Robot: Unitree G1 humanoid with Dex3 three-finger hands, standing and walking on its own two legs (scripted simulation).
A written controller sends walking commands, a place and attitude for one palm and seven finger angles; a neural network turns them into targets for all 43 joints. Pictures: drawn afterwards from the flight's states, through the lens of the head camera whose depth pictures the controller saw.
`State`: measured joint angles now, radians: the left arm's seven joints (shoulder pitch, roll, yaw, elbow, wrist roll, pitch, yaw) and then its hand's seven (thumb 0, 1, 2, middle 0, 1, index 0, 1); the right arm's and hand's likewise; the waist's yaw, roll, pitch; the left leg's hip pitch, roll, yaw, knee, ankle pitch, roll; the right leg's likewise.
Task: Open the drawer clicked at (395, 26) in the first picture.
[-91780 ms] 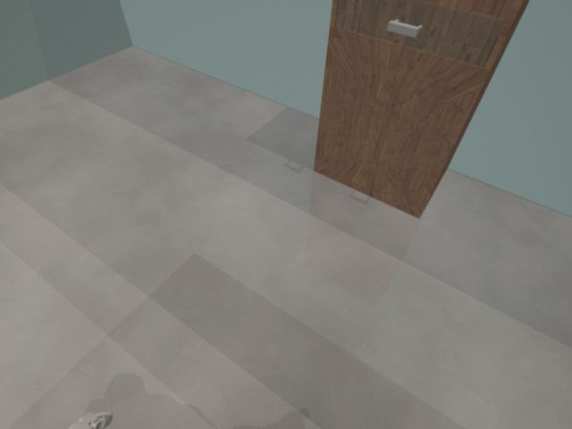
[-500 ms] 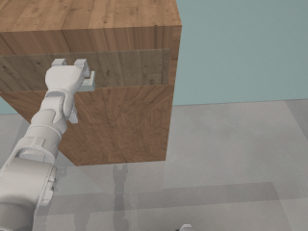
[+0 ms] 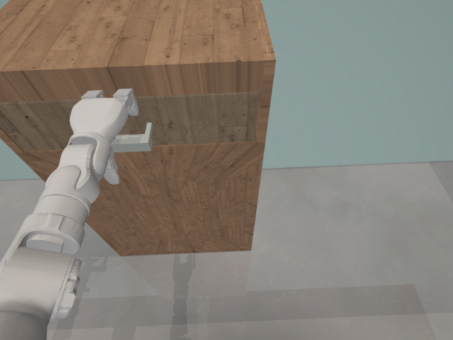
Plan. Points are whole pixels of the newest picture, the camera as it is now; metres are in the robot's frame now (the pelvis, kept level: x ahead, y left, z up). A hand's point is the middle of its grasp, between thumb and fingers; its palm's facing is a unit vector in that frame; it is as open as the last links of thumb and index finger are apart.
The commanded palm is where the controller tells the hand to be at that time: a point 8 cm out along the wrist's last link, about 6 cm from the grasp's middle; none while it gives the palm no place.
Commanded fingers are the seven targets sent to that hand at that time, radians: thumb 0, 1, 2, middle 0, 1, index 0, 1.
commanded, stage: lift the fingers back up to retry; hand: left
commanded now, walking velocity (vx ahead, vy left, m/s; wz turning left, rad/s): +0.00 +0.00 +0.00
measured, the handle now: (128, 135) +0.50 +0.21 +0.05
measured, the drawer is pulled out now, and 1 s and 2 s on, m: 0.00 0.00 0.00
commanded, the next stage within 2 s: re-aim the fingers above the handle in 0.24 s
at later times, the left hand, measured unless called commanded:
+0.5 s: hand (113, 136) +0.45 +0.21 +0.11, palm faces +0.00 -0.01 -1.00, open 13.9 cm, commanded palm +0.43 +0.22 +0.17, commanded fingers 0.00 -0.50 0.30 -0.30 -1.20 -0.30 -1.20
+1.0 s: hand (113, 135) +0.45 +0.21 +0.11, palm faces -0.01 +0.00 -1.00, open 13.9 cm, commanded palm +0.43 +0.21 +0.17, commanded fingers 0.00 -0.50 0.30 -0.30 -1.20 -0.30 -1.20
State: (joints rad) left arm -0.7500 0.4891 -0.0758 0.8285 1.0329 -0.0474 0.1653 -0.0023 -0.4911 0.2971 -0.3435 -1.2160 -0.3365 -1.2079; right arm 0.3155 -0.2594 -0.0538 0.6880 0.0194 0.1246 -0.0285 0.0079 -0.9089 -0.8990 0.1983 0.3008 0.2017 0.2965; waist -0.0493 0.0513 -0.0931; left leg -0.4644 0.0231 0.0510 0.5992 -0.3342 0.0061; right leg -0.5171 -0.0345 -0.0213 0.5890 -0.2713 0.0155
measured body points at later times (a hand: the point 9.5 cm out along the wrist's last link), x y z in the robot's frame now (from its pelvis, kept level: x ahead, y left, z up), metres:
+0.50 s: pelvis +0.01 -0.01 +0.00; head +0.06 -0.03 +0.45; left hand +0.45 +0.21 +0.16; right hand +0.12 -0.27 -0.13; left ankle -0.03 +0.11 -0.73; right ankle +0.00 -0.13 -0.73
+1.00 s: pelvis +0.00 -0.01 +0.00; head +0.05 -0.03 +0.45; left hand +0.44 +0.21 +0.16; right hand +0.08 -0.28 -0.13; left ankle -0.03 +0.11 -0.73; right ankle +0.00 -0.13 -0.73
